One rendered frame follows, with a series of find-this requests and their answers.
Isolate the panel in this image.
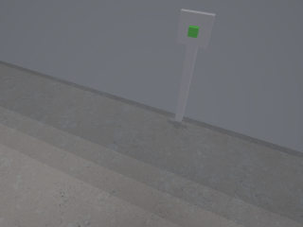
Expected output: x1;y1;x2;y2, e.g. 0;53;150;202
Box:
174;9;216;122

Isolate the button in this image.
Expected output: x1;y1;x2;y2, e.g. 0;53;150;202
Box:
187;25;200;38

